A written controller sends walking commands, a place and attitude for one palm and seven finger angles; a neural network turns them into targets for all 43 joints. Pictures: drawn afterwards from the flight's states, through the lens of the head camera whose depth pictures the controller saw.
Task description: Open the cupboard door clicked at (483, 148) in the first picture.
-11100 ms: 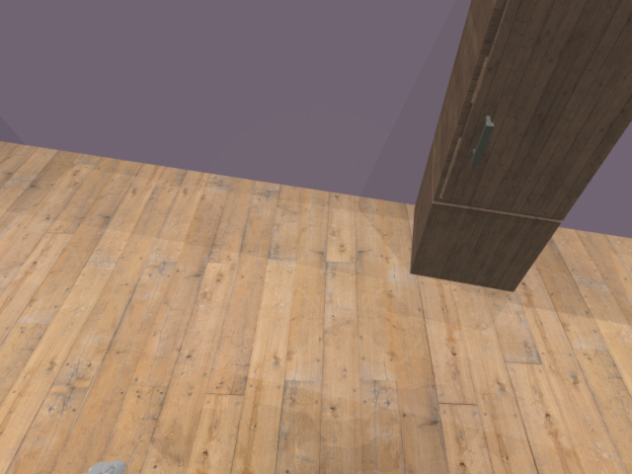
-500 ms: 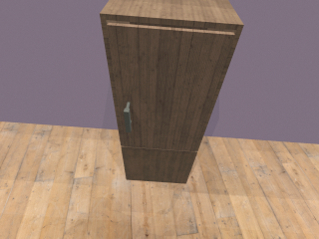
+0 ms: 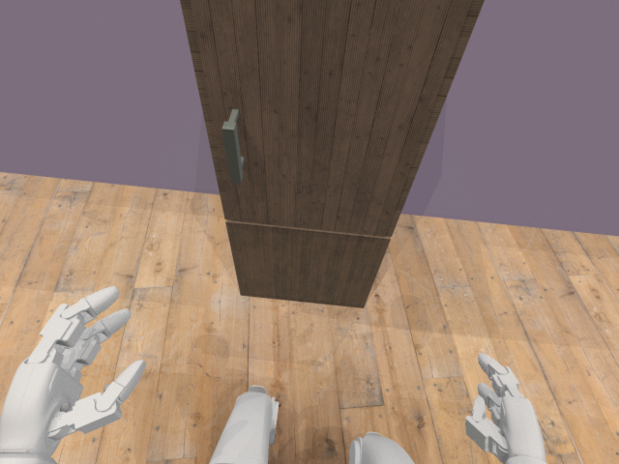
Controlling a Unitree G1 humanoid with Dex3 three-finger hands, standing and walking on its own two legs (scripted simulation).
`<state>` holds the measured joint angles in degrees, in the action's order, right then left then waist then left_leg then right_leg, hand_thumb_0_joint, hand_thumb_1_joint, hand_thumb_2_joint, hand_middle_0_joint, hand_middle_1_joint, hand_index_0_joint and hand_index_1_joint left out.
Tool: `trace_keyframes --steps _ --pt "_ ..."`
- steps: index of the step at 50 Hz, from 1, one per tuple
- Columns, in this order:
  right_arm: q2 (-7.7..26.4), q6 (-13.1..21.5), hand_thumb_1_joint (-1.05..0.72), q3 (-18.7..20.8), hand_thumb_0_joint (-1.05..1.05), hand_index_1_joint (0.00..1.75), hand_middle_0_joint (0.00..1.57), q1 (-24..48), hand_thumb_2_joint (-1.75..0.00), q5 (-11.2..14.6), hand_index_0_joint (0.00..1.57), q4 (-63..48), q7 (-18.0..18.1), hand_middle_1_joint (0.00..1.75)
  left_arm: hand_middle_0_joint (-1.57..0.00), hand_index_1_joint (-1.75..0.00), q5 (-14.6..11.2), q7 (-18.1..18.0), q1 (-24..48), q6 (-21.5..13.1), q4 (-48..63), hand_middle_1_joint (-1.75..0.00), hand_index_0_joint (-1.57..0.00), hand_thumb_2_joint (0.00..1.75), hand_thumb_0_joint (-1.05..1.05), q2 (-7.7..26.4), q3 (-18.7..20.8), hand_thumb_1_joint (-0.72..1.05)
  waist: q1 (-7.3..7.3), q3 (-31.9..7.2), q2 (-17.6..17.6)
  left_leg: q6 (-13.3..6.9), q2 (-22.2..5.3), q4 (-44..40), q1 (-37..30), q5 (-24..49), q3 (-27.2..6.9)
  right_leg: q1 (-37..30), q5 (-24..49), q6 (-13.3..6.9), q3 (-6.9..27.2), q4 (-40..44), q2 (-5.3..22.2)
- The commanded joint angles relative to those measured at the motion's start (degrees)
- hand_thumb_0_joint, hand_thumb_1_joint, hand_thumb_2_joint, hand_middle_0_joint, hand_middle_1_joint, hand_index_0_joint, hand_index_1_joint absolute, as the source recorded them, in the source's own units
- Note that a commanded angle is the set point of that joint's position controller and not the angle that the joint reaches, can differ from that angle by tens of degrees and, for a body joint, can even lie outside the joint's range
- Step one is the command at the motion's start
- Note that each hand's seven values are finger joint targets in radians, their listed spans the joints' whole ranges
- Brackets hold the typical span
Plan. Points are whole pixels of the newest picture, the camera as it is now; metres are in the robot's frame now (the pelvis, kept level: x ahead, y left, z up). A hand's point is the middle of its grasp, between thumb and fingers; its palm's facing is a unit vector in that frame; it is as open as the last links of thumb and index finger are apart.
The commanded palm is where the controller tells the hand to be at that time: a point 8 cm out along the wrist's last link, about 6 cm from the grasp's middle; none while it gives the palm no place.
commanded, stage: raise the hand with hooked fingers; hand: left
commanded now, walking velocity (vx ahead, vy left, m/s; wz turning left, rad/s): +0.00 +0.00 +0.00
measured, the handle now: (235, 147) +0.60 +0.20 +0.03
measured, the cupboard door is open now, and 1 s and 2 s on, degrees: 0 0 0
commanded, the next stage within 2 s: move the hooked fingers beside the handle in 1.54 s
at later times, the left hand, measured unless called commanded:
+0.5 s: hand (114, 324) +0.25 +0.26 +0.04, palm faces +0.03 -1.00 -0.06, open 12.4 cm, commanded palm +0.23 +0.31 +0.05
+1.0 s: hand (101, 291) +0.29 +0.29 +0.05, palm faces +0.02 -1.00 -0.06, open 14.0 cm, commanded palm +0.27 +0.34 +0.05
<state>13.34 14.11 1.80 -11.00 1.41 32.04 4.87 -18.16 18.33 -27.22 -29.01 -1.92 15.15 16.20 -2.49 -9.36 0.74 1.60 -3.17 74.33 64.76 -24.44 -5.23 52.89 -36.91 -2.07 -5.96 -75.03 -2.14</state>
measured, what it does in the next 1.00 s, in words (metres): stands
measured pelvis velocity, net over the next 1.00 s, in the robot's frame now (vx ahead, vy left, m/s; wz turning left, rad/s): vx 0.00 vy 0.03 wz -0.03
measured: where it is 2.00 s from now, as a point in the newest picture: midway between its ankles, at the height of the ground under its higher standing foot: outside the picture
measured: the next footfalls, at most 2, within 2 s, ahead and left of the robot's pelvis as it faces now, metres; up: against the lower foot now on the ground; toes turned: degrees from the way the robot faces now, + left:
none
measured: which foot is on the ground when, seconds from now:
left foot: down 0.00-1.00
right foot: down 0.00-1.00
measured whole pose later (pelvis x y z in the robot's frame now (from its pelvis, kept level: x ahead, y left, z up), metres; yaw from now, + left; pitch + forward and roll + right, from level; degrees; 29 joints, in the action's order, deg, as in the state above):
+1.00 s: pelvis +0.00 +0.03 +0.00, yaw -2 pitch +18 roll -5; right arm 15.0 9.9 -1.5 -14.6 1.7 31.6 4.0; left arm -20.4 26.0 -4.2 -21.3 -18.7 22.9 23.3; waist 0.6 -10.0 1.4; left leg -0.6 -3.1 73.1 67.9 -24.0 -2.9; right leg 56.2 -35.0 0.4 -3.6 -72.6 -1.7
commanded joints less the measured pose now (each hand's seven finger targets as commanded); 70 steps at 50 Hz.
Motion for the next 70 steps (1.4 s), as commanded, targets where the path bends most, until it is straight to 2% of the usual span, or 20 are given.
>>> trace_keyframes --steps 1,5,8,10,11,14,17,20,21,22,24,32,39,47,51,53,56,60,65,70 --pt "7.46 4.01 -0.90 2.54 0.00 0.30 0.20 1.52 -0.90 0.30 0.20 -5.34 1.38 0.30 -0.25 -0.74 -2.20 5.40 10.81 -2.01 8.42 -0.74 -0.25 0.61 0.00 9.61 2.77 0.22 4.16 -9.25 3.68 -3.75 1.34 -5.72 -13.27 0.91 2.46 4.97 2.87 1.05 8.59 17.90 -0.15" --pt "7.19 3.62 -0.90 2.93 0.00 0.30 0.20 2.24 -0.90 0.65 0.20 -5.75 1.40 0.30 -0.25 -0.80 -4.49 7.11 8.29 4.06 6.04 -0.80 -0.25 0.57 0.00 13.10 8.95 0.13 0.51 -15.23 2.33 -3.83 1.41 -6.56 -15.01 6.99 2.67 -0.96 9.98 1.40 8.57 17.38 0.25" --pt "6.25 2.84 -0.90 3.33 0.00 0.30 0.20 2.39 -0.90 0.46 0.20 -5.97 0.69 0.30 -0.26 -0.84 -5.00 5.45 6.53 4.82 8.51 -0.84 -0.26 0.54 0.00 12.23 10.70 0.06 -0.51 -18.63 1.59 -3.61 1.48 -7.71 -17.58 11.34 2.82 -3.33 17.95 2.01 7.05 15.76 0.67" --pt "5.91 2.22 -0.90 3.47 0.00 0.30 0.20 2.61 -0.90 0.18 0.20 -5.71 0.18 0.30 -0.26 -0.87 -4.39 3.93 6.08 4.56 7.31 -0.87 -0.26 0.52 0.00 11.63 10.75 0.01 -0.73 -17.22 1.88 -3.42 1.52 -8.35 -17.98 11.95 2.72 -2.09 18.15 1.60 5.56 14.77 0.05" --pt "6.03 1.93 -0.90 3.38 0.00 0.30 0.20 2.42 -0.90 0.17 0.20 -5.78 -0.04 0.30 -0.27 -0.88 -4.09 3.44 7.02 4.10 7.10 -0.88 -0.27 0.51 0.00 10.78 9.70 -0.01 0.30 -16.25 0.53 -3.43 1.44 -8.26 -17.75 11.50 2.67 -0.82 18.10 1.90 5.28 14.55 0.13" --pt "6.78 1.08 -0.90 3.43 0.00 0.30 0.20 1.73 -0.90 0.15 0.20 -5.61 -0.24 0.30 -0.27 -0.93 -3.50 3.17 9.10 2.71 4.46 -0.93 -0.27 0.48 0.00 10.16 8.70 -0.08 1.58 -13.39 0.36 -3.38 1.44 -8.56 -16.36 8.32 2.77 2.12 13.52 1.83 4.97 14.92 -0.03" --pt "7.81 0.94 -0.90 3.25 0.00 0.30 0.20 0.69 -0.90 0.08 0.20 -6.25 -0.16 0.30 -0.27 -0.98 -3.44 4.18 11.26 1.32 4.15 -0.98 -0.27 0.45 0.00 11.71 9.08 -0.15 1.39 -14.70 2.07 -3.44 1.46 -8.91 -17.30 7.89 2.66 2.83 12.31 1.27 4.49 14.26 -0.23" --pt "8.44 0.75 -0.90 3.01 0.00 0.30 0.20 0.08 -0.90 0.16 0.20 -6.85 0.04 0.30 -0.28 -1.02 -3.68 4.92 13.90 0.82 4.42 -1.02 -0.28 0.42 0.00 12.65 8.74 -0.22 1.90 -14.03 2.02 -3.60 1.35 -9.64 -17.98 6.35 2.16 4.14 10.46 0.87 3.82 14.29 -0.80" --pt "8.76 0.77 -0.90 3.02 0.00 0.30 0.20 -0.27 -0.90 0.21 0.20 -6.85 0.13 0.30 -0.28 -1.03 -3.85 5.19 14.51 0.52 4.86 -1.03 -0.28 0.41 0.00 12.53 8.73 -0.24 2.01 -15.57 2.33 -3.63 1.34 -9.67 -19.26 6.79 2.19 4.42 11.05 0.96 3.64 14.04 -0.74" --pt "8.86 0.81 -0.90 2.97 0.00 0.30 0.20 -0.40 -0.90 0.18 0.20 -6.91 0.07 0.30 -0.28 -1.05 -3.79 5.19 14.70 0.32 5.39 -1.05 -0.28 0.40 0.00 13.45 9.33 -0.27 1.58 -16.09 4.79 -3.42 1.36 -10.18 -20.13 6.58 2.07 4.58 10.81 0.75 3.41 13.91 -0.67" --pt "9.15 0.68 -0.90 2.74 0.00 0.30 0.20 -0.53 -0.90 0.20 0.20 -7.09 -0.03 0.30 -0.29 -1.08 -3.56 5.06 15.72 0.31 5.81 -1.08 -0.29 0.38 0.00 13.86 9.26 -0.31 1.72 -15.92 5.73 -3.27 1.26 -11.04 -21.21 5.64 1.61 5.41 10.29 0.61 2.73 13.63 -0.79" --pt "10.22 -0.49 -0.90 1.99 0.00 0.30 0.20 -1.41 -0.90 0.33 0.20 -8.18 -0.07 0.30 -0.30 -1.20 -2.99 5.13 20.12 2.89 2.39 -1.20 -0.30 0.30 0.00 15.39 9.36 -0.50 2.35 -14.16 7.11 -2.77 1.02 -14.12 -22.25 -0.97 -0.23 7.57 7.38 0.43 1.67 13.90 -1.03" --pt "10.90 -0.91 -0.90 1.27 0.00 0.30 0.20 -2.01 -0.90 0.24 0.20 -8.74 0.00 0.30 -0.30 -1.20 -3.25 6.01 25.38 3.60 -0.36 -1.20 -0.30 0.30 0.00 17.37 10.33 -0.50 2.72 -14.19 7.61 -2.63 1.05 -14.98 -22.42 -4.52 -0.92 8.45 5.69 0.32 1.60 14.13 -1.10" --pt "11.44 -1.42 -0.90 0.94 0.00 0.30 0.20 -2.99 -0.90 0.29 0.20 -8.30 0.15 0.30 -0.30 -1.20 -3.58 7.77 30.62 4.20 -5.72 -1.20 -0.30 0.30 0.00 19.94 11.98 -0.50 2.72 -14.48 6.59 -2.79 1.10 -13.89 -21.12 -3.25 -0.10 7.90 5.78 0.21 2.24 14.32 -1.19" --pt "11.70 -1.60 -0.90 1.08 0.00 0.30 0.20 -3.40 -0.90 0.31 0.20 -7.91 0.26 0.30 -0.30 -1.20 -3.66 8.39 33.18 4.06 -7.24 -1.20 -0.30 0.30 0.00 21.81 13.40 -0.50 2.59 -16.14 6.01 -3.01 1.04 -12.56 -21.14 -0.53 0.64 7.29 6.76 0.25 2.85 14.28 -1.21" --pt "11.58 -1.73 -0.90 1.08 0.00 0.30 0.20 -3.55 -0.90 0.38 0.20 -7.95 0.13 0.30 -0.30 -1.20 -3.88 8.68 33.28 4.11 -7.93 -1.20 -0.30 0.30 0.00 21.12 12.94 -0.50 2.39 -16.10 6.65 -2.99 1.13 -12.64 -21.28 -0.04 0.75 7.07 6.99 0.20 2.85 14.36 -1.19" --pt "11.67 -1.93 -0.90 1.23 0.00 0.30 0.20 -3.71 -0.90 0.58 0.20 -8.28 0.01 0.30 -0.30 -1.20 -4.11 9.06 31.20 4.55 -8.79 -1.20 -0.30 0.30 0.00 20.75 12.82 -0.50 2.12 -16.56 5.16 -3.20 1.10 -12.11 -20.62 1.04 1.46 6.04 7.34 0.36 3.40 14.80 -1.24" --pt "11.56 -2.25 -0.90 1.32 0.00 0.30 0.20 -3.94 -0.90 0.41 0.20 -8.56 -0.18 0.30 -0.30 -1.20 -3.72 8.08 32.11 4.37 -6.69 -1.20 -0.30 0.30 0.00 21.88 13.47 -0.50 2.03 -16.54 7.08 -3.13 1.10 -12.39 -21.19 1.47 1.15 6.35 8.00 0.15 3.07 14.17 -1.39" --pt "11.26 -2.51 -0.90 1.30 0.00 0.30 0.20 -4.21 -0.90 0.28 0.20 -8.25 -0.23 0.30 -0.30 -1.20 -4.24 7.46 32.35 3.51 -7.77 -1.20 -0.30 0.30 0.00 21.19 13.91 -0.50 2.54 -16.31 4.85 -3.38 1.20 -11.07 -19.76 2.66 1.78 5.58 8.67 0.43 3.64 14.47 -1.48" --pt "11.36 -2.57 -0.90 1.40 0.00 0.30 0.20 -4.26 -0.90 0.30 0.20 -8.07 -0.20 0.30 -0.30 -1.20 -3.68 8.21 33.26 3.05 -7.26 -1.20 -0.30 0.30 0.00 20.90 12.83 -0.50 2.62 -17.83 6.55 -3.30 1.13 -10.40 -21.07 4.59 1.92 5.87 10.37 0.32 3.60 13.71 -1.45"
